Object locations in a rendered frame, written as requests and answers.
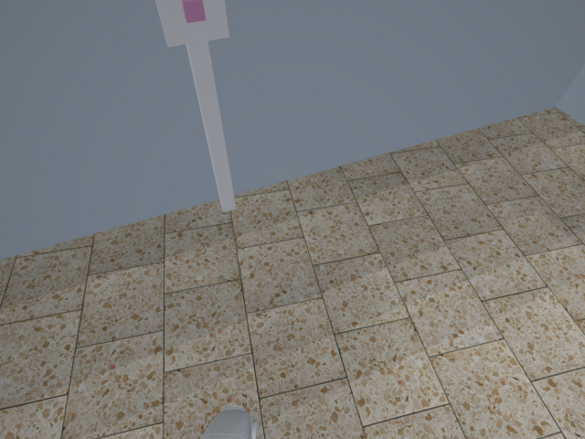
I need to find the panel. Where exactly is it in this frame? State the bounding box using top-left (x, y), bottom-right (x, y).
top-left (155, 0), bottom-right (236, 212)

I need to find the robot left thigh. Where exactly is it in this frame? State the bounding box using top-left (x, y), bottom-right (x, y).
top-left (200, 410), bottom-right (258, 439)

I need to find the button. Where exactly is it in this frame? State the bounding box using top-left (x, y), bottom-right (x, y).
top-left (182, 0), bottom-right (206, 23)

